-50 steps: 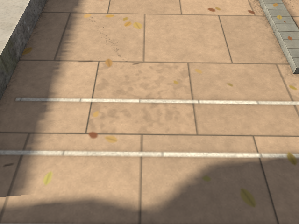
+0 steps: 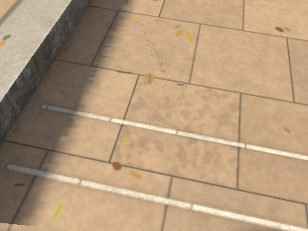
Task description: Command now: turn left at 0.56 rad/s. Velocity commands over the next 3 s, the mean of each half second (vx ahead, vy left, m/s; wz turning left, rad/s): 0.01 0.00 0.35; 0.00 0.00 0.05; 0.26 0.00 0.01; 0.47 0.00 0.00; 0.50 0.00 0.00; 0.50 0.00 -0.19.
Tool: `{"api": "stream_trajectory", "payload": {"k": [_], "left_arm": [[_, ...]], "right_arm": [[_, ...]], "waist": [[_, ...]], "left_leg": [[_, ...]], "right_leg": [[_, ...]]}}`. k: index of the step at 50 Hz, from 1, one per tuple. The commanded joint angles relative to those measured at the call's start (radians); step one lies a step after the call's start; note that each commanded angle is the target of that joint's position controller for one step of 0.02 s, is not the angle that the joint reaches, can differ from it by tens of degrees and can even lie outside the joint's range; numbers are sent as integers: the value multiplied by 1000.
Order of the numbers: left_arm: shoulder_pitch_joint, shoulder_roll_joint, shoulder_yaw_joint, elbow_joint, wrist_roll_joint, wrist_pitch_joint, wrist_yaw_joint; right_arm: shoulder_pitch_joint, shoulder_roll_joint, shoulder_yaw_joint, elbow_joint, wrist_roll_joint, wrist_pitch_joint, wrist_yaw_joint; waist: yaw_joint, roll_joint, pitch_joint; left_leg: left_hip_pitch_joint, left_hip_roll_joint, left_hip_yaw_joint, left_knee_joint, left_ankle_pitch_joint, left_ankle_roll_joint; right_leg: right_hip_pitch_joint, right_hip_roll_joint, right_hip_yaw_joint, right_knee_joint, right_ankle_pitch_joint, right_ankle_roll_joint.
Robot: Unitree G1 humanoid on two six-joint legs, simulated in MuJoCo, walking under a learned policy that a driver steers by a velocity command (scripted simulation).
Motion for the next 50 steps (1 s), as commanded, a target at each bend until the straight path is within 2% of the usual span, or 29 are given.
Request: {"api": "stream_trajectory", "payload": {"k": [1, 4, 8, 10, 12, 13, 14, 15, 16, 17, 18, 19, 21, 23, 25, 26, 27, 28, 29, 30, 31, 32, 33, 36, 40, 50], "left_arm": [[18, 70, 14, -59, -2, 5, 6], [-10, 74, 12, -81, -5, 1, 7], [18, 80, 9, -89, -15, -12, 12], [61, 78, 7, -84, -19, -20, 15], [129, 68, 3, -69, -14, -33, 20], [119, 127, 12, -78, 4, -41, 26], [51, 219, 25, -114, 11, -42, 24], [55, 204, 25, -103, 17, -42, 15], [20, 141, 8, -108, 8, -45, 8], [-29, 108, -1, -109, 0, -48, 5], [-50, 100, -5, -114, 0, -50, 6], [-39, 96, -7, -109, -2, -53, 9], [16, 95, -9, -83, -3, -55, 8], [54, 103, -9, -58, -4, -55, 7], [80, 123, -3, -35, 2, -48, 3], [87, 131, 0, -25, 4, -43, 1], [81, 135, 1, -16, 1, -39, 0], [76, 138, 3, -7, -4, -36, -1], [86, 124, 0, -1, -5, -40, -1], [93, 102, -6, -10, -9, -48, -8], [103, 61, -15, -1, -21, -47, -11], [81, 77, -14, 25, -10, -43, -6], [62, 96, -7, 40, -8, -40, -4], [74, 91, -6, 75, -7, -38, -10], [86, 74, -12, 134, -9, -37, -7], [114, 53, -28, 233, -8, -37, -2]], "right_arm": [[50, -156, -38, -47, -7, -5, 0], [42, -170, -44, -58, -14, 2, 6], [4, -169, -45, -72, -20, 7, 15], [-20, -160, -40, -71, -19, 10, 16], [-44, -143, -31, -68, -5, 16, 11], [-15, -98, -17, -72, 0, 14, 7], [11, -54, -6, -86, 9, 8, 3], [-5, -127, -25, -71, -19, 10, -2], [13, -137, -30, -54, -16, 11, 0], [31, -124, -29, -32, -14, 14, 5], [44, -118, -28, -20, -15, 16, 9], [53, -109, -24, -10, -18, 19, 13], [27, -85, -11, -1, -13, 22, 14], [-9, -60, 5, 4, -6, 24, 9], [-29, -55, 14, 14, 3, 26, 0], [-24, -60, 15, 23, 9, 25, -5], [-4, -58, 18, 40, 11, 21, -10], [23, -54, 22, 59, 8, 14, -14], [23, -78, 20, 68, -2, 4, -20], [24, -124, 17, 69, -19, -9, -26], [-36, -136, 19, 84, -7, -14, -19], [-58, -86, 32, 84, -4, -20, -10], [-53, -75, 36, 94, -5, -26, -8], [-10, -82, 42, 149, -2, -33, -22], [-12, -71, 50, 184, -3, -34, -23], [13, -54, 65, 256, -2, -39, -25]], "waist": [[-14, 129, -119], [-25, 139, -111], [-19, 152, -127], [-2, 159, -132], [42, 130, -121], [19, -3, -110], [-10, -197, -91], [10, -164, -79], [-22, -93, -62], [-45, -70, -38], [-53, -98, -47], [-45, -125, -55], [-13, -117, -74], [14, -121, -90], [37, -152, -94], [38, -161, -92], [21, -150, -90], [0, -126, -89], [5, -95, -104], [24, -14, -136], [70, 112, -91], [44, 96, -73], [26, 79, -44], [24, 105, -37], [25, 62, -15], [23, 28, -5]], "left_leg": [[152, 248, -283, -109, 275, 166], [111, 239, -337, -119, 142, 162], [77, 235, -384, -98, 161, 143], [52, 226, -397, -75, 200, 118], [-24, 178, -384, -26, 118, 50], [-94, 105, -317, 74, -50, -8], [-230, -77, -128, 231, -287, -54], [-158, -54, -108, 422, -397, -65], [-129, -41, -136, 506, -352, -66], [-117, -31, -131, 550, -290, -75], [-121, -32, -120, 568, -253, -85], [-131, -31, -110, 561, -248, -99], [-126, -18, -86, 477, -260, -124], [-79, 11, -48, 332, -281, -135], [-13, 21, -1, 194, -296, -126], [14, 21, 12, 123, -266, -118], [61, 22, 25, 12, -184, -108], [140, 37, 21, -131, -30, -97], [227, 81, -44, -180, 59, -83], [309, 184, -149, -152, 165, -63], [183, 224, -175, -101, 233, -21], [134, 218, -173, -106, 160, -16], [113, 193, -154, -117, 113, -27], [111, 168, -136, -137, 98, -39], [103, 167, -137, -153, 39, -34], [86, 158, -132, -167, -5, -25]], "right_leg": [[-51, 8, 4, -74, 6, 10], [-14, 20, 14, -149, 10, 3], [88, 41, 8, -256, -4, -21], [179, 53, -5, -366, 12, -42], [335, 47, -7, -631, 151, -69], [378, -102, 156, -765, 101, -102], [388, -333, 440, -847, 171, -193], [247, -378, 450, -805, 293, -287], [217, -321, 377, -794, 335, -293], [202, -255, 280, -778, 360, -262], [234, -203, 215, -763, 397, -232], [277, -182, 179, -743, 483, -229], [356, -172, 146, -707, 587, -234], [403, -176, 144, -682, 604, -238], [414, -175, 157, -661, 612, -241], [416, -175, 167, -650, 629, -238], [408, -167, 165, -631, 645, -224], [377, -160, 157, -615, 653, -194], [326, -155, 164, -612, 600, -154], [259, -123, 132, -583, 499, -116], [292, -43, 63, -658, 300, -96], [351, -40, 59, -672, 274, -84], [356, -42, 63, -664, 298, -85], [376, -63, 69, -661, 363, -90], [362, -59, 66, -680, 324, -78], [355, -65, 68, -685, 308, -70]]}}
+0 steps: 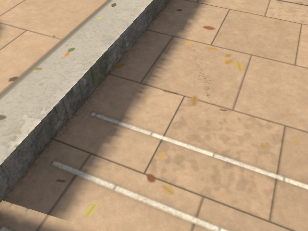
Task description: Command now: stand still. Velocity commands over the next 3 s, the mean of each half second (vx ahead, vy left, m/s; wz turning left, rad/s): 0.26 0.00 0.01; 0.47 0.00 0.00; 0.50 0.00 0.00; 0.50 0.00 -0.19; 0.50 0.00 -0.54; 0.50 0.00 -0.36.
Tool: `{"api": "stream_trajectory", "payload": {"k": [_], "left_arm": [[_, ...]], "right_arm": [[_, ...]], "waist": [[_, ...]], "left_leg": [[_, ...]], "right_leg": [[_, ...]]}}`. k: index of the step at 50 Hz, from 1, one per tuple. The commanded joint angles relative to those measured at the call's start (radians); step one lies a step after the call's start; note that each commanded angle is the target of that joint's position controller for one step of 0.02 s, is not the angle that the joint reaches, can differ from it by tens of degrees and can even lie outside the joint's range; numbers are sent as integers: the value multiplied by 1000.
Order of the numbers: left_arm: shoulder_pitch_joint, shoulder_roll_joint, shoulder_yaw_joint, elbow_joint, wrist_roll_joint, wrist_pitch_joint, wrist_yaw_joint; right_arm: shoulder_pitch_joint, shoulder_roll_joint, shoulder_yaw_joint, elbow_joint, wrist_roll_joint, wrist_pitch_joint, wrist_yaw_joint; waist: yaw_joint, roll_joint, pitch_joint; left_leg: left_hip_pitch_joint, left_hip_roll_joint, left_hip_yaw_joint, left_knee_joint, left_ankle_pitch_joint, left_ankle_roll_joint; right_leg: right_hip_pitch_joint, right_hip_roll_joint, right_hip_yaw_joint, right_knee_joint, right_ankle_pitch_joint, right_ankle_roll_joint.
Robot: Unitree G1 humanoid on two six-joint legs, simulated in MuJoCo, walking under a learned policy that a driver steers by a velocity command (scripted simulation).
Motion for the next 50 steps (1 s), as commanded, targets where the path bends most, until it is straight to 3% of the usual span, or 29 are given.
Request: {"api": "stream_trajectory", "payload": {"k": [1, 3, 5, 7, 8, 10, 12, 14, 15, 16, 17, 18, 19, 20, 21, 23, 26, 30, 34, 37, 39, 40, 41, 42, 43, 44, 45, 47, 50], "left_arm": [[21, 84, 9, -5, 0, -8, 4], [34, 77, 6, 9, 1, -8, 5], [31, 86, 12, 3, 8, -3, 2], [-15, 61, 9, -26, 24, -2, -9], [-25, 44, 5, -38, 31, -8, -14], [-50, 57, 10, -65, 27, -28, -22], [-44, 62, 16, -80, 20, -50, -33], [10, 48, 19, -74, 8, -65, -35], [102, 32, 21, -41, 4, -69, -33], [203, 46, 31, -2, 5, -72, -26], [320, 110, 47, 20, 20, -82, -15], [437, 225, 73, 44, 9, -78, -15], [361, 175, 62, 42, 9, -67, -13], [243, 126, 49, -5, 10, -74, -20], [181, 109, 43, -28, 10, -84, -24], [174, 73, 30, -30, 4, -104, -19], [270, 57, 20, 8, 1, -116, -16], [315, 47, 9, 22, 4, -117, -11], [332, 59, 6, 31, 6, -119, -5], [296, 82, 11, 32, 7, -122, -1], [265, 106, 20, 27, 9, -117, 2], [245, 112, 22, 22, 3, -112, 0], [262, 71, 11, -4, -1, -111, -6], [392, -40, -2, -8, -27, -105, -21], [281, 70, 25, -18, -3, -100, -17], [175, 79, 32, -59, 1, -106, -22], [134, 67, 32, -69, 3, -110, -24], [157, 29, 31, -63, 23, -87, -34], [125, 5, 30, -81, 29, -59, -46]], "right_arm": [[27, -105, -14, -8, 0, -8, -3], [46, -102, -12, 4, -1, -7, -3], [72, -149, -33, 9, -1, 4, -3], [130, -176, -50, 15, -5, 13, 1], [141, -174, -55, 17, -7, 12, 2], [151, -157, -58, 15, -17, -2, 5], [138, -160, -64, 9, -15, -19, 8], [98, -155, -68, -1, -7, -30, 12], [67, -151, -69, -11, 0, -31, 14], [59, -131, -65, -22, -6, -36, 15], [41, -72, -47, -44, -11, -48, 22], [33, -26, -36, -87, -12, -57, 31], [9, -106, -53, -95, -37, -56, 39], [-16, -102, -54, -96, -34, -60, 52], [3, -75, -48, -83, -25, -66, 62], [20, -70, -49, -70, -32, -66, 73], [-24, -63, -50, -87, -30, -49, 73], [-207, -43, -39, -164, -23, -41, 72], [-319, -26, -23, -216, -11, -43, 71], [-262, -58, -34, -221, -10, -49, 57], [-42, -102, -59, -156, -8, -62, 41], [115, -124, -74, -107, -15, -70, 32], [267, -203, -98, -80, -40, -74, 22], [264, -259, -110, -86, -51, -69, 30], [177, -211, -106, -91, -8, -62, 41], [66, -151, -89, -112, 1, -66, 43], [23, -96, -75, -113, -4, -77, 47], [38, -36, -53, -84, -8, -94, 40], [117, -64, -53, -51, -5, -115, 33]], "waist": [[-5, 11, 26], [-7, 19, 4], [-18, 74, 30], [-52, 141, 113], [-55, 165, 145], [-55, 140, 153], [-36, 122, 128], [8, 121, 113], [53, 99, 99], [86, 41, 77], [130, -148, 38], [136, -332, -5], [79, -185, 76], [32, -73, 138], [2, -44, 132], [-19, -46, 92], [-11, -64, 64], [18, -72, 98], [35, -92, 115], [-14, -97, 76], [-105, -99, -45], [-174, -82, -120], [-206, 16, -232], [-113, 223, -324], [-114, 57, -233], [-76, 46, -79], [-49, 3, -13], [11, 18, 11], [31, 35, 25]], "left_leg": [[-104, 128, -113, -94, 59, 27], [-100, 121, -115, -107, -40, 32], [-124, 120, -160, -125, -366, 76], [-131, 219, -309, -208, -615, 150], [-134, 283, -377, -244, -631, 186], [-92, 327, -409, -264, -512, 217], [-54, 304, -339, -232, -397, 206], [-151, 251, -245, -180, -316, 174], [-249, 212, -191, -119, -305, 155], [-353, 165, -146, -13, -282, 134], [-462, 68, -17, 276, -224, 94], [-643, -39, 96, 537, -326, 66], [-671, 33, 32, 697, -296, 78], [-675, 83, 10, 738, -179, 82], [-639, 109, 9, 727, -92, 72], [-590, 129, 37, 696, 7, 45], [-631, 120, 88, 688, 51, 18], [-657, 101, 142, 532, 106, -9], [-538, 62, 189, 303, 169, 15], [-400, 22, 197, 228, 140, 74], [-187, -25, 190, 192, 94, 115], [15, -1, 164, 125, 129, 137], [244, 219, -81, 111, -44, 181], [457, 491, -621, -15, -100, 351], [346, 430, -637, -106, -255, 321], [180, 399, -462, -140, -237, 281], [53, 357, -360, -175, -100, 253], [-83, 285, -206, -200, 77, 201], [-106, 252, -107, -221, 220, 194]], "right_leg": [[33, -83, 84, -38, 59, -24], [36, -69, 73, -29, -16, -26], [-42, -3, 15, 75, -259, -41], [-208, 38, -43, 226, -332, -49], [-261, 15, -60, 313, -282, -52], [-345, -30, -32, 411, -287, -59], [-337, -43, -34, 364, -283, -65], [-151, -19, -73, 211, -202, -75], [21, 15, -109, 107, -126, -75], [189, 32, -90, 54, -135, -72], [315, -153, 178, -102, -318, -92], [376, -375, 604, -266, -596, -189], [250, -405, 653, -279, -688, -230], [160, -359, 553, -269, -615, -216], [126, -307, 444, -274, -471, -194], [137, -235, 280, -270, -195, -163], [198, -203, 160, -230, 143, -163], [178, -179, 85, -226, 365, -172], [170, -177, 41, -226, 494, -167], [226, -204, 16, -132, 779, -156], [260, -202, -2, 121, 968, -138], [176, -177, -22, 322, 859, -125], [-18, -124, -52, 619, 486, -118], [-381, 79, -49, 1006, -367, -82], [-474, 27, 60, 1050, -293, -107], [-497, -25, 51, 998, -181, -113], [-452, -56, 46, 942, -125, -113], [-344, -89, 44, 856, -105, -94], [-362, -101, 10, 775, -84, -65]]}}
Over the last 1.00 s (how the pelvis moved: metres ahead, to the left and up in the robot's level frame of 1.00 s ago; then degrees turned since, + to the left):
-0.03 -0.02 0.00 10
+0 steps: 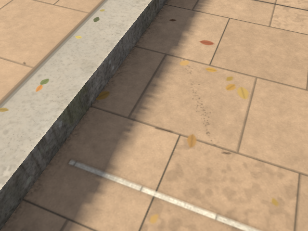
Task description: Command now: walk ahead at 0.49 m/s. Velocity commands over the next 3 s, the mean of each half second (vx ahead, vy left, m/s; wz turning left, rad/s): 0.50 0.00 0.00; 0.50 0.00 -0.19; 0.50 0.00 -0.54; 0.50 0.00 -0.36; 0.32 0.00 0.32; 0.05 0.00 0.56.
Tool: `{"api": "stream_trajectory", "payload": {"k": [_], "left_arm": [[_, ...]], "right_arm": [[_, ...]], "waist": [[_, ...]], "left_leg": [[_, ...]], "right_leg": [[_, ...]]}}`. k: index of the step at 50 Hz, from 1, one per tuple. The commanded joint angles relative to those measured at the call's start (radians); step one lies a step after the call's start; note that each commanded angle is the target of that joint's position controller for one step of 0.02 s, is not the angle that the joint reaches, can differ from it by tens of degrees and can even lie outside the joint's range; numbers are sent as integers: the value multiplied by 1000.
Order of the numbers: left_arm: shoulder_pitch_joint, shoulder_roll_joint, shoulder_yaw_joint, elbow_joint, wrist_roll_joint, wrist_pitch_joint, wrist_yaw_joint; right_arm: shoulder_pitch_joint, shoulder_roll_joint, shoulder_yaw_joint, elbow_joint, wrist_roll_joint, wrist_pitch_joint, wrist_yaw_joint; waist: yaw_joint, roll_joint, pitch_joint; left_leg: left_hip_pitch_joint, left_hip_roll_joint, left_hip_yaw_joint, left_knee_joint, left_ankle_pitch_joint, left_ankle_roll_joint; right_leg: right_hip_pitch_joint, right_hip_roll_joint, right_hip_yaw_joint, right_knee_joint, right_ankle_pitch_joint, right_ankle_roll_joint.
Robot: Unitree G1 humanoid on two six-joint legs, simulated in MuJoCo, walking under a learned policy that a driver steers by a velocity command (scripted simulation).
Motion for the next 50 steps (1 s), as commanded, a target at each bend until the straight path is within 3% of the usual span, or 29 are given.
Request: {"api": "stream_trajectory", "payload": {"k": [1, 4, 7, 12, 15, 16, 17, 18, 19, 20, 21, 22, 23, 24, 25, 27, 30, 34, 39, 42, 43, 44, 45, 46, 47, 48, 49, 50], "left_arm": [[66, 28, 7, -29, 9, 25, -12], [-87, 43, 7, -85, 3, 29, -17], [-207, 29, -4, -127, -9, 24, -20], [-332, 36, -10, -175, -13, 16, -15], [-281, 59, 0, -175, -12, 2, -8], [-194, 76, 10, -149, -11, -3, 0], [-44, 95, 23, -99, -9, -11, 8], [130, 141, 42, -50, 11, -20, 19], [262, 260, 76, -36, 36, -19, 27], [216, 226, 73, -33, 3, -2, 12], [87, 189, 62, -49, -20, 1, 8], [11, 120, 44, -63, -22, -5, 4], [-16, 79, 32, -58, -19, -13, 4], [-13, 46, 21, -40, -21, -20, 8], [9, 37, 17, -26, -19, -28, 11], [65, 65, 21, 0, -20, -43, 13], [116, 94, 23, 13, -20, -48, 11], [189, 85, 14, 27, -22, -45, 12], [270, 109, 18, 48, -13, -34, 23], [228, 135, 28, 38, -5, -27, 31], [206, 145, 32, 32, -7, -27, 30], [184, 141, 32, 25, -13, -26, 25], [174, 104, 22, -9, -26, -30, 21], [294, -14, 2, -37, -66, -24, 23], [254, 100, 29, -23, -36, -12, 28], [178, 107, 38, -37, -28, -7, 23], [138, 79, 35, -47, -26, -6, 16], [120, 69, 39, -50, -15, 4, 8]], "right_arm": [[66, -74, -3, -15, 3, -29, -5], [127, -75, 3, -7, 6, -25, -4], [182, -69, 10, 3, 7, -23, -6], [266, -78, 12, 31, -5, -16, -18], [232, -99, 6, 31, -12, -13, -28], [219, -110, 3, 31, -14, -12, -29], [200, -116, 1, 28, -11, -8, -27], [182, -105, 6, 11, -1, -10, -24], [273, -7, 26, -23, 42, -10, -9], [265, -70, 3, -8, 26, -8, -9], [169, -87, -7, -39, 10, -5, -10], [107, -77, -5, -57, 4, -11, -5], [90, -57, -7, -58, 0, -5, -3], [102, -42, -6, -58, -16, 8, 1], [121, -19, -3, -50, -22, 22, 8], [100, -12, -4, -63, -26, 38, 17], [-36, -28, -6, -116, -24, 50, 24], [-215, -18, 5, -177, -11, 45, 27], [-343, -33, 9, -231, -6, 34, 22], [-294, -64, -1, -238, -1, 14, 17], [-207, -81, -10, -214, -2, 6, 10], [-48, -108, -24, -166, -11, -8, 0], [123, -185, -46, -142, -40, -19, -15], [163, -293, -72, -148, -55, -12, -14], [91, -215, -60, -166, -30, 6, -10], [-6, -135, -38, -181, -22, 6, -9], [-52, -90, -26, -183, -18, 1, -7], [-57, -68, -20, -175, -17, -5, -10]], "waist": [[40, 53, 18], [7, 56, 47], [-28, 67, 50], [-67, 85, 53], [-18, 96, 25], [20, 105, -20], [83, 92, -93], [152, 71, -187], [138, -133, -353], [117, -95, -374], [65, -43, -186], [44, -1, -88], [12, 6, -27], [-19, -11, -5], [-33, -21, -9], [-45, -23, -6], [-29, -27, 26], [19, -36, 45], [59, -46, 45], [14, -59, 23], [-25, -59, -18], [-94, -19, -105], [-150, 61, -240], [-95, 293, -377], [-83, 160, -335], [-49, 85, -178], [-33, 62, -100], [-17, 85, -63]], "left_leg": [[3, 286, -260, -246, 173, 108], [44, 260, -211, -263, 258, 88], [89, 236, -165, -249, 379, 56], [272, 277, -158, -197, 517, 60], [337, 305, -141, -81, 778, 55], [340, 303, -133, 17, 899, 44], [312, 281, -113, 181, 912, 30], [140, 251, -95, 403, 705, 15], [-216, 105, -26, 815, 157, -36], [-373, 20, -137, 990, -332, -28], [-450, 92, -176, 999, -244, -19], [-442, 129, -175, 942, -169, -18], [-402, 159, -170, 877, -133, -21], [-348, 176, -168, 827, -115, -33], [-311, 180, -160, 799, -105, -43], [-327, 185, -136, 761, -76, -60], [-425, 208, -107, 645, 30, -87], [-428, 193, -65, 403, 151, -106], [-437, 153, -61, 248, 141, -99], [-322, 124, -73, 173, 39, -72], [-197, 96, -62, 135, 10, -58], [18, 93, -61, 70, 55, -35], [282, 284, -252, 57, -33, 11], [546, 570, -682, -29, -95, 126], [452, 543, -756, -95, -199, 125], [306, 501, -586, -112, -210, 92], [188, 455, -455, -147, -115, 66], [119, 414, -358, -167, -44, 37]], "right_leg": [[-95, -53, 0, -55, 66, 26], [-186, -64, -37, -195, 179, 50], [-167, -38, -76, -376, 269, 59], [-174, 6, -105, -539, 266, 26], [-68, 52, -116, -603, 151, -21], [35, 84, -124, -622, 113, -42], [203, 108, -132, -685, 141, -66], [466, 16, -37, -699, 153, -105], [803, -303, 414, -721, 68, -243], [798, -367, 681, -859, 43, -288], [638, -323, 519, -889, -23, -251], [495, -286, 406, -936, 16, -219], [390, -237, 310, -969, 82, -178], [313, -194, 235, -989, 139, -146], [283, -174, 191, -999, 178, -133], [275, -154, 139, -1011, 278, -137], [299, -134, 88, -1044, 320, -134], [346, -104, 45, -1041, 421, -113], [500, -142, 103, -966, 518, -131], [529, -159, 129, -871, 644, -112], [511, -143, 122, -782, 738, -96], [449, -92, 85, -602, 730, -74], [266, -30, 47, -334, 469, -55], [-80, 134, -44, 3, -202, -13], [-159, 84, 43, 106, -225, -28], [-180, 34, 53, 103, -130, -30], [-158, -2, 50, 65, -63, -25], [-131, -22, 47, 34, -34, -19]]}}
Over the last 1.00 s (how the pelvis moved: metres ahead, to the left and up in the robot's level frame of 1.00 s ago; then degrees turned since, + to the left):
0.39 -0.02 -0.01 -1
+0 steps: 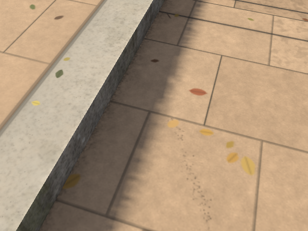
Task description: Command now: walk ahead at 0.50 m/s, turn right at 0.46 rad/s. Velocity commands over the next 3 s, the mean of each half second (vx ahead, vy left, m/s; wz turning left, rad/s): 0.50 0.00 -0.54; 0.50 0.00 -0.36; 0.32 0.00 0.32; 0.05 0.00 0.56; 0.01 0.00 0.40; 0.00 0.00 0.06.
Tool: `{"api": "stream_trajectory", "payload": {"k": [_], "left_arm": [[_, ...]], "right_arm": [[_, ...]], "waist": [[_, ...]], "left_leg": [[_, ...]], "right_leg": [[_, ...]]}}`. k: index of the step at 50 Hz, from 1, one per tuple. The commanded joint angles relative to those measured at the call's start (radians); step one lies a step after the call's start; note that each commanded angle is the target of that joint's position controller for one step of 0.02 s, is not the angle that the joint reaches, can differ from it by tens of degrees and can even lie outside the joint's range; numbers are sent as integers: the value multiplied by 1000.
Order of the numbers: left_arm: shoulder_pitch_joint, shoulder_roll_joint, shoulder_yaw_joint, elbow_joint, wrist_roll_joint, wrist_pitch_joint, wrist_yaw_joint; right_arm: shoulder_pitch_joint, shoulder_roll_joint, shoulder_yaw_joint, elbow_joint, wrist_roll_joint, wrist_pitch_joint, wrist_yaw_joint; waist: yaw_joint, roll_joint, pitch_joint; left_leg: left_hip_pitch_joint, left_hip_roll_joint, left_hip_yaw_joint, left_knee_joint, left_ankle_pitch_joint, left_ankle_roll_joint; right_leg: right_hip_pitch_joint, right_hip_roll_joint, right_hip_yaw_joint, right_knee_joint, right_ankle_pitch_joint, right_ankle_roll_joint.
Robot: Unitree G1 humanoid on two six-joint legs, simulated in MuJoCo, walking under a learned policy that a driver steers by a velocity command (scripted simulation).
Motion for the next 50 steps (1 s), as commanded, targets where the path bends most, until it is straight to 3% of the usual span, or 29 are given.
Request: {"api": "stream_trajectory", "payload": {"k": [1, 4, 6, 10, 12, 16, 19, 20, 21, 22, 23, 24, 25, 26, 28, 30, 32, 35, 39, 43, 45, 47, 48, 49, 50], "left_arm": [[4, 48, 20, -67, 23, 15, -18], [-34, 19, 18, -95, 27, 45, -35], [-104, 21, 17, -126, 30, 54, -44], [-258, 22, 5, -191, 27, 53, -61], [-331, 16, -4, -220, 27, 52, -69], [-418, 33, -6, -265, 33, 50, -76], [-355, 60, 7, -259, 38, 50, -66], [-273, 76, 17, -238, 36, 46, -60], [-143, 97, 32, -200, 39, 36, -50], [9, 172, 61, -157, 53, 29, -35], [-21, 295, 86, -177, 47, 30, -23], [32, 299, 88, -191, 21, 46, -17], [-20, 265, 78, -175, 15, 51, -9], [-71, 209, 64, -178, 6, 46, -6], [-149, 149, 45, -193, -6, 28, 0], [-128, 149, 40, -191, -12, 6, -4], [-89, 173, 43, -183, -10, -4, -7], [-10, 167, 38, -162, -8, -9, -9], [69, 161, 28, -137, -7, -14, -4], [124, 161, 19, -114, 5, -15, 6], [128, 172, 17, -105, 12, -15, 13], [85, 190, 17, -106, 15, -18, 18], [71, 202, 19, -105, 18, -21, 19], [54, 210, 20, -102, 21, -20, 15], [38, 201, 16, -113, 17, -23, 12]], "right_arm": [[137, -68, -18, 9, 12, -12, -12], [198, -74, -20, 37, 26, -36, -13], [223, -87, -24, 44, 24, -43, -13], [257, -89, -22, 58, 19, -43, -11], [278, -109, -26, 61, 20, -42, -14], [341, -141, -35, 81, 18, -24, -25], [341, -179, -44, 85, 15, -1, -31], [338, -195, -49, 83, 15, 11, -31], [328, -204, -51, 75, 19, 22, -27], [319, -189, -46, 48, 20, 25, -23], [345, -60, -22, -30, 27, 18, -1], [213, -151, -38, -70, 22, 5, 5], [141, -139, -34, -95, 32, -8, 10], [158, -133, -29, -84, 33, -18, 7], [201, -131, -31, -66, 0, 6, 4], [211, -118, -30, -72, -12, 40, 11], [170, -105, -25, -89, -11, 56, 17], [49, -109, -21, -126, -6, 62, 21], [-59, -108, -13, -159, 1, 58, 29], [-175, -106, 0, -201, 7, 47, 35], [-193, -112, 2, -216, 11, 39, 38], [-110, -129, -4, -198, 14, 31, 32], [-24, -148, -13, -171, 16, 28, 22], [117, -167, -24, -126, 16, 20, 10], [282, -200, -36, -83, 3, 12, -4]], "waist": [[-42, 110, -41], [-23, 108, -33], [-26, 100, -16], [-45, 96, 27], [-62, 100, 37], [-86, 97, 51], [-49, 130, -2], [-16, 132, -49], [41, 109, -125], [106, 27, -222], [22, -209, -278], [80, -66, -314], [52, -22, -170], [8, 24, -90], [-67, 42, -60], [-85, 32, -76], [-79, 24, -61], [-34, -5, -19], [10, -26, -11], [47, -33, 20], [41, -44, 34], [-14, -56, 16], [-50, -65, -27], [-116, -46, -99], [-190, -13, -197]], "left_leg": [[231, 280, -281, -321, 11, 79], [218, 273, -171, -346, 145, 80], [229, 270, -111, -360, 180, 83], [239, 238, 6, -369, 245, 78], [258, 243, 51, -366, 287, 72], [386, 278, 104, -320, 409, 66], [461, 285, 155, -131, 817, 50], [469, 284, 162, 6, 897, 49], [414, 275, 176, 209, 835, 34], [213, 249, 178, 497, 554, -1], [-258, 59, 132, 850, -364, -66], [-380, 4, -96, 944, -364, -71], [-448, 65, -130, 909, -240, -57], [-394, 100, -130, 805, -161, -52], [-260, 129, -142, 696, -135, -69], [-219, 124, -135, 642, -137, -91], [-247, 120, -119, 573, -81, -105], [-326, 121, -108, 436, 47, -107], [-358, 99, -98, 284, 167, -87], [-363, 61, -71, 158, 175, -56], [-326, 40, -66, 100, 140, -28], [-179, 1, -57, 42, 70, 10], [-64, -36, -46, 31, 26, 28], [93, -60, -37, -22, 33, 50], [329, 25, -115, -40, 48, 87]], "right_leg": [[-276, -104, 40, 78, 86, 5], [-306, -114, 21, 68, 147, 20], [-371, -127, 12, 37, 216, 29], [-394, -121, -29, -177, 352, 42], [-355, -109, -71, -297, 392, 35], [-326, -82, -132, -423, 315, -6], [-200, 4, -183, -463, 165, -62], [-116, 43, -191, -487, 124, -85], [52, 77, -182, -561, 149, -112], [303, -20, -14, -621, 88, -159], [599, -327, 509, -681, 91, -297], [599, -367, 726, -811, 103, -325], [504, -343, 547, -823, 177, -293], [367, -300, 442, -836, 306, -252], [211, -202, 300, -855, 486, -203], [169, -171, 261, -862, 576, -204], [150, -149, 235, -884, 562, -195], [189, -139, 225, -916, 563, -154], [295, -139, 205, -906, 642, -103], [386, -161, 202, -886, 698, -103], [416, -183, 206, -869, 754, -103], [403, -189, 182, -804, 945, -78], [400, -182, 173, -719, 1088, -65], [386, -152, 147, -557, 1139, -51], [257, -118, 112, -340, 964, -38]]}}
Over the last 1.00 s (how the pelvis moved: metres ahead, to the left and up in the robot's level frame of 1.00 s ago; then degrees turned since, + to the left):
0.56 0.00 -0.01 -7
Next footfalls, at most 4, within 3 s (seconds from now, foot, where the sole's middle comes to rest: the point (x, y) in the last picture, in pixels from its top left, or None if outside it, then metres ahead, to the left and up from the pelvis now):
0.44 right None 0.34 -0.14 -0.77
1.00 left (191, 178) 0.71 -0.13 -0.77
1.48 right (237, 161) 0.82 -0.36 -0.77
1.92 left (190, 169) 0.75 -0.13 -0.77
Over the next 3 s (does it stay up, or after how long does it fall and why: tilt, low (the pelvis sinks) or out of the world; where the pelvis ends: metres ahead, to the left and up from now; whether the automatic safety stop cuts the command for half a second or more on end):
stays up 0.70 -0.22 0.01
